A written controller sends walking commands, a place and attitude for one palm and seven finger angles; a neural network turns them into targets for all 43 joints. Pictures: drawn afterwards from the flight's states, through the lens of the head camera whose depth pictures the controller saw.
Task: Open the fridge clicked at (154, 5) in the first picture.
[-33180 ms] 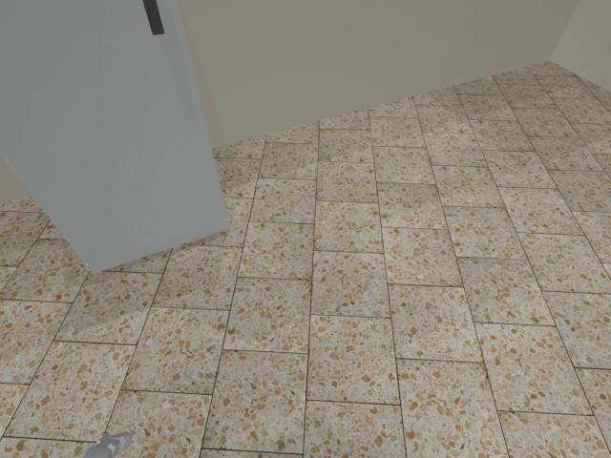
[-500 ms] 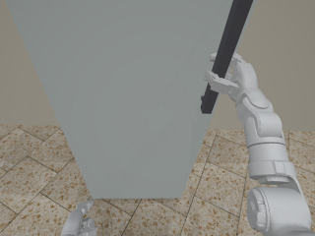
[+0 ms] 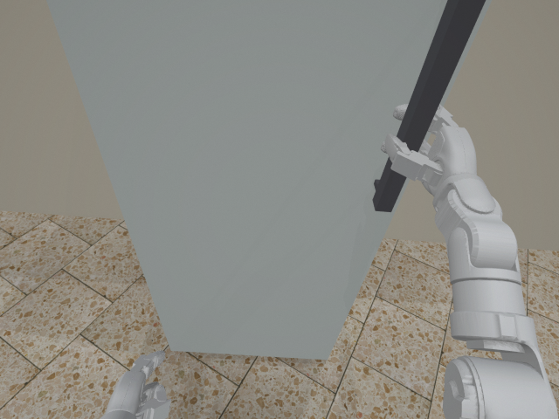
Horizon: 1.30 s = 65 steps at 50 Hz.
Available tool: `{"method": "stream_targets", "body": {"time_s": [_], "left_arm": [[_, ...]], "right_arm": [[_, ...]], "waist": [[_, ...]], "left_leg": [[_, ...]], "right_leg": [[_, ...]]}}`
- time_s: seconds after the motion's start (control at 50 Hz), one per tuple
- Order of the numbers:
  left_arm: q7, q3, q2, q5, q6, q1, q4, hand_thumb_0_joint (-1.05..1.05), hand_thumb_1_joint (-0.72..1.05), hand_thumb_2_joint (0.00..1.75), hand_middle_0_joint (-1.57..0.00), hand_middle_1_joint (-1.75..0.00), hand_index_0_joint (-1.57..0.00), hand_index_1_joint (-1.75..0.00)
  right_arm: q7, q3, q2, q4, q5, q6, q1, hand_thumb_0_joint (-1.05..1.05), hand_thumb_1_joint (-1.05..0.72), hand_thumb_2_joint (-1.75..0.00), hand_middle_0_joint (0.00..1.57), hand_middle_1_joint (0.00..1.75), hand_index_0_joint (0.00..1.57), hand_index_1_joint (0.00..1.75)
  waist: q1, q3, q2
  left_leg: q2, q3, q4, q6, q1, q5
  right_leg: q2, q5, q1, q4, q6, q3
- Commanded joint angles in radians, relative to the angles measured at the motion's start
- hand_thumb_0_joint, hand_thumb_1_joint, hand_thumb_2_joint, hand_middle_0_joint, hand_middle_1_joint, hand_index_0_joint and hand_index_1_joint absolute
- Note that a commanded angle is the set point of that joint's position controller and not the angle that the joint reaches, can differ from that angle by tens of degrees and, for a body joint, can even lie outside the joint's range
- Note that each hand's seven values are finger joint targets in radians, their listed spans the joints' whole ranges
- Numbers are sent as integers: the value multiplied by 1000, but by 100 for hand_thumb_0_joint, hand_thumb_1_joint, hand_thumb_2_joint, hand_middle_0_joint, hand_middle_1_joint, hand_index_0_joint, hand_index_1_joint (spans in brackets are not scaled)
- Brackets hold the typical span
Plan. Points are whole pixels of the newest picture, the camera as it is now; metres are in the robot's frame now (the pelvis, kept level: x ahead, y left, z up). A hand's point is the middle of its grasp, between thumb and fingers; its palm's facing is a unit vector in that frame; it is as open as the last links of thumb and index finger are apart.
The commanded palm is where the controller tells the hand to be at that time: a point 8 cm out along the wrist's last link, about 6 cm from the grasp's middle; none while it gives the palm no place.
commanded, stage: grip the handle and tug to test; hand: right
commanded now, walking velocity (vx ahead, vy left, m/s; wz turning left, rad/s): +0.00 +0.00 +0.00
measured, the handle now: (411, 115) +0.46 -0.12 +0.26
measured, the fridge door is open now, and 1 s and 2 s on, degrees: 0 7 24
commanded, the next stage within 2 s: pull the door a little, standing still in 0.20 s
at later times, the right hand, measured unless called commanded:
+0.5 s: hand (400, 158) +0.40 -0.11 +0.23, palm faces -0.05 +1.00 -0.02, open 6.7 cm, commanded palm +0.36 -0.16 +0.23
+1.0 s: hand (406, 186) +0.35 -0.11 +0.22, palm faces -0.07 +0.98 -0.18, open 7.2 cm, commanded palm +0.32 -0.16 +0.21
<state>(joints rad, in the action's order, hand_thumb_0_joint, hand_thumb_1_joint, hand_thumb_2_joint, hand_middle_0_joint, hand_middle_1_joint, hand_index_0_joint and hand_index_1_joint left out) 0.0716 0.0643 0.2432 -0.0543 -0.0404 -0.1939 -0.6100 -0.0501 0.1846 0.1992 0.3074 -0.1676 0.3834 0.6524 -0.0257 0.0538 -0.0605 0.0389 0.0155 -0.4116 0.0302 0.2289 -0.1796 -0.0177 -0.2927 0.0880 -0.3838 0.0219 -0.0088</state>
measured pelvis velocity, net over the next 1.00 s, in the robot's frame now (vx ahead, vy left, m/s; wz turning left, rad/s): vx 0.11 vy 0.01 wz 0.06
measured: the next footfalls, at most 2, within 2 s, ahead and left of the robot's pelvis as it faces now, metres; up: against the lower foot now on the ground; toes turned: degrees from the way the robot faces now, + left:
right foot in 1.14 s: +0.13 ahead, -0.12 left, +0.00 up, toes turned +0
left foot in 1.34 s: +0.15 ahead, +0.09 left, +0.00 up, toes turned -1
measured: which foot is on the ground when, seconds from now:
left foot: down 0.00-1.00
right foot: down 0.00-1.00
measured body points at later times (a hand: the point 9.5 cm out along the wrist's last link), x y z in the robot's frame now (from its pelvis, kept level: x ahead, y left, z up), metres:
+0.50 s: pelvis +0.04 +0.00 +0.00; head +0.03 +0.03 +0.45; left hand +0.24 +0.22 -0.09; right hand +0.40 -0.16 +0.23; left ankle +0.02 +0.10 -0.74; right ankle -0.05 -0.10 -0.74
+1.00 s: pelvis +0.11 +0.01 +0.01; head +0.10 +0.05 +0.46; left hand +0.31 +0.23 -0.07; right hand +0.35 -0.16 +0.23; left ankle +0.03 +0.09 -0.73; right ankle -0.03 -0.12 -0.70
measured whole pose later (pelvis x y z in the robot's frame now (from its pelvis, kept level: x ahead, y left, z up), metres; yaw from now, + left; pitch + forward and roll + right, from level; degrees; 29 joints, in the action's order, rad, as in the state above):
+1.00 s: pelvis +0.11 +0.01 +0.01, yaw +3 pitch +4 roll -1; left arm 0.00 0.05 0.24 -0.03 -0.10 -0.14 -0.49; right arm -0.09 0.15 0.24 -0.73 -0.22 0.43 -0.21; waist 0.04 0.12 -0.07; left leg 0.03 -0.03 -0.46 0.05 0.19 -0.21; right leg -0.02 -0.19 0.13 -0.58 0.01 0.01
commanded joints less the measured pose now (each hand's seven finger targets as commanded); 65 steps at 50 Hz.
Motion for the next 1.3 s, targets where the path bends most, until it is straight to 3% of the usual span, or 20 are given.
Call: {"method": "stream_targets", "body": {"time_s": [0.0,0.22,0.28,0.36,0.46,0.6,0.78,0.88,0.92,0.94,0.96,0.98,1.0,1.04,1.1,1.14,1.16,1.18,1.22,1.28], "left_arm": [[-7,-36,94,3,49,166,181,0,90,90,-20,-30,-20,-30],[-28,-32,86,-3,14,212,224,0,90,90,-20,-30,-20,-30],[-31,-32,89,0,9,209,221,0,90,90,-20,-30,-20,-30],[-23,-33,87,-1,23,207,180,0,90,90,-20,-30,-20,-30],[-31,-35,80,9,18,205,181,0,90,90,-20,-30,-20,-30],[-47,-27,79,12,-4,240,220,0,90,90,-20,-30,-20,-30],[-72,-20,59,4,-27,283,274,0,90,90,-20,-30,-20,-30],[-91,-25,52,3,-18,286,295,0,90,90,-20,-30,-20,-30],[-90,-32,56,-1,-4,287,294,0,90,90,-20,-30,-20,-30],[-54,-37,115,33,-3,156,309,0,90,90,-20,-30,-20,-30],[-44,-57,92,42,11,131,288,0,90,90,-20,-30,-20,-30],[-35,-58,83,49,17,146,310,0,90,90,-20,-30,-20,-30],[-27,-65,75,49,26,141,317,0,90,90,-20,-30,-20,-30],[-18,-43,44,68,29,121,301,0,90,90,-20,-30,-20,-30],[3,-53,55,73,-7,114,268,0,90,90,-20,-30,-20,-30],[-16,-78,70,64,-11,111,269,0,90,90,-20,-30,-20,-30],[-35,-83,60,79,2,113,277,0,90,90,-20,-30,-20,-30],[-51,-81,43,87,17,118,265,0,90,90,-20,-30,-20,-30],[-56,-76,22,72,35,123,246,0,90,90,-20,-30,-20,-30],[-43,-70,17,68,52,176,244,0,90,90,-20,-30,-20,-30]], "right_arm": [[-22,100,228,-378,-14,-78,293,0,-90,-90,45,140,45,140],[-43,135,237,-632,-37,1,51,0,-90,-90,45,140,45,140],[-37,157,249,-658,-41,24,5,0,-90,-90,45,140,45,140],[-16,4,124,-593,-30,55,259,0,-90,-90,45,140,45,140],[-6,-13,110,-647,-15,68,184,0,-90,-90,45,140,45,140],[-52,14,135,-752,-32,55,-29,0,-90,-90,45,140,45,140],[-82,59,163,-1080,-59,74,-367,0,-90,-90,45,140,45,140],[-97,89,162,-1295,-90,66,-701,0,-90,-90,45,140,45,140],[-93,147,208,-1400,-108,50,-768,0,-90,-90,45,140,45,140],[39,139,395,-1386,70,-176,-295,0,-90,-90,45,140,45,140],[88,115,240,-1148,66,-254,-597,0,-90,-90,45,140,45,140],[98,69,192,-1119,78,-316,-765,0,-90,-90,45,140,45,140],[108,84,222,-1166,89,-378,-750,0,-90,-90,45,140,45,140],[109,26,179,-1220,101,-456,-711,0,-90,-90,45,140,45,140],[122,-12,180,-1274,105,-519,-705,0,-90,-90,45,140,45,140],[138,-29,160,-1269,113,-541,-743,0,-90,-90,45,140,45,140],[149,-17,160,-1275,129,-538,-736,0,-90,-90,45,140,45,140],[157,-19,143,-1250,149,-539,-755,0,-90,-90,45,140,45,140],[165,-23,128,-1232,145,-531,-775,0,-90,-90,45,140,45,140],[164,-24,133,-1214,139,-520,-750,0,-90,-90,45,140,45,140]], "waist": [[92,371,120],[117,392,67],[117,382,116],[58,309,82],[73,391,56],[107,361,137],[131,361,84],[140,318,87],[138,302,67],[8,133,98],[46,123,209],[87,106,263],[105,98,265],[74,131,154],[31,274,21],[23,336,-70],[15,300,-170],[16,252,-181],[14,202,-64],[27,182,26]], "left_leg": [[-48,-26,-27,12,-355,468],[-54,-21,-61,7,-400,632],[-54,-20,-63,-1,-397,665],[-43,-31,-37,4,-273,549],[-58,-39,-79,2,-335,705],[-62,-36,-84,1,-340,729],[-75,-25,-109,-10,-348,810],[-79,-31,-124,-17,-325,863],[-78,-34,-115,-15,-316,867],[-102,68,-81,16,-289,952],[-185,72,-113,78,-410,1096],[-264,126,-137,99,-522,1221],[-332,154,-128,99,-520,1226],[-338,155,-156,107,-393,1084],[-193,6,-221,20,-113,726],[-27,-58,-438,-84,122,187],[23,-38,-553,-64,253,-221],[17,0,-589,-40,298,-383],[0,-4,-481,-39,362,-364],[-56,2,-109,-39,28,39]], "right_leg": [[6,457,34,11,13,-9],[5,559,32,-6,8,-19],[6,557,40,-12,8,-18],[5,534,-13,-25,12,-6],[-1,667,-37,-55,5,-2],[3,640,-9,-48,14,5],[13,666,23,-70,10,11],[21,656,67,-97,4,26],[23,647,70,-108,-2,28],[15,550,204,-251,7,50],[-6,305,411,-373,-7,54],[-50,6,586,-468,-13,82],[-44,-135,644,-526,-1,110],[16,-51,544,-417,15,112],[47,462,24,-83,2,23],[192,1153,-307,-117,108,155],[278,1423,-369,-114,159,278],[315,1448,-324,-127,178,319],[314,1333,-331,-148,174,302],[240,798,-6,-186,87,194]]}}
